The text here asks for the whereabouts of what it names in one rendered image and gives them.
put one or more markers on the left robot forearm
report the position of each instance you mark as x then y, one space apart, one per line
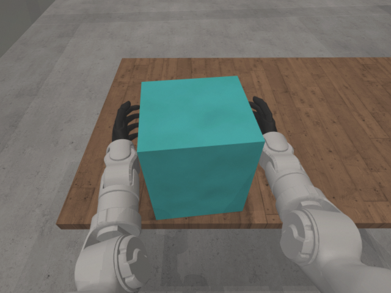
118 200

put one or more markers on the robot right hand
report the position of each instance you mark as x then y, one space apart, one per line
263 115

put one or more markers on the robot left hand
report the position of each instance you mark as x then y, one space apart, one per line
121 128

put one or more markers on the table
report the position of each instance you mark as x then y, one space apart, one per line
334 111

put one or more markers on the carton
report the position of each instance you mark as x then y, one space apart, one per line
198 145

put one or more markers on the right robot forearm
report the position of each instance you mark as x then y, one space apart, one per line
287 179

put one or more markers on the robot right upper arm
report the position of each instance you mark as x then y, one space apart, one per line
327 247

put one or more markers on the robot left upper arm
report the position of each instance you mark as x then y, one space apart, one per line
117 265

